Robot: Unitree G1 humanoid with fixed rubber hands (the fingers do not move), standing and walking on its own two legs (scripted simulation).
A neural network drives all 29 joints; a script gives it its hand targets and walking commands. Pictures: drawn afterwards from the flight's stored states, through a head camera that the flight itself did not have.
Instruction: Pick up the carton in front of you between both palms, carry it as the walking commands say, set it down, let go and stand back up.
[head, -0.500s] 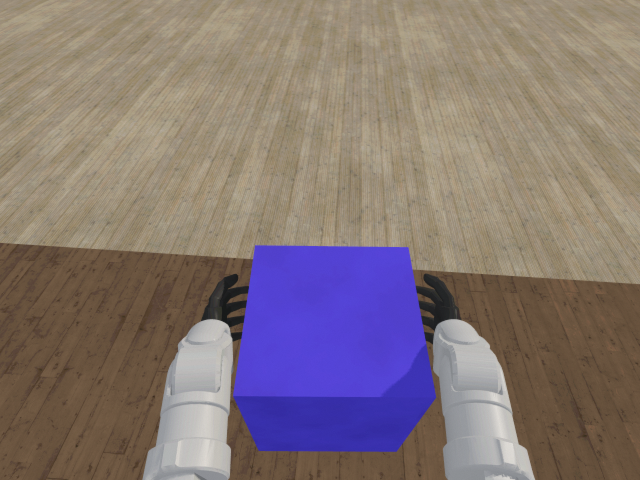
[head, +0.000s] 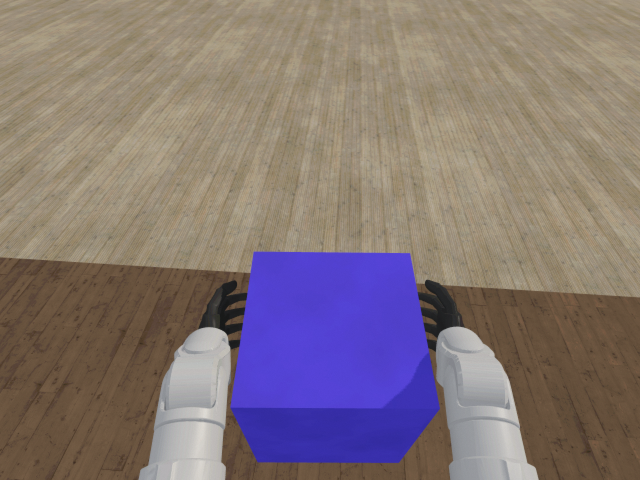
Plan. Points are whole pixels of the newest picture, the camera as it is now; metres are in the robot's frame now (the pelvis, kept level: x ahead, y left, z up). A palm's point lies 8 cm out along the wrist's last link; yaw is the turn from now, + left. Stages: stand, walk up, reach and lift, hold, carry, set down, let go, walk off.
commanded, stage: hold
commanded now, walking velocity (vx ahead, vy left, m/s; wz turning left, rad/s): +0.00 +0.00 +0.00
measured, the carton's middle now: (330, 362) +0.29 +0.00 -0.03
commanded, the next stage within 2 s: carry in 1.10 s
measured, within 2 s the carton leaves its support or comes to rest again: neither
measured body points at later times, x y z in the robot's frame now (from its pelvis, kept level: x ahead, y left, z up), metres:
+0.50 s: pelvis -0.01 +0.00 +0.00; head -0.05 +0.00 +0.45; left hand +0.29 +0.15 +0.04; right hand +0.29 -0.15 +0.04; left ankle +0.02 +0.13 -0.75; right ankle +0.01 -0.13 -0.75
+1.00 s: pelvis +0.00 +0.00 +0.00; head -0.04 +0.00 +0.45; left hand +0.29 +0.15 +0.04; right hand +0.29 -0.15 +0.04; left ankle +0.02 +0.13 -0.75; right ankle +0.01 -0.13 -0.75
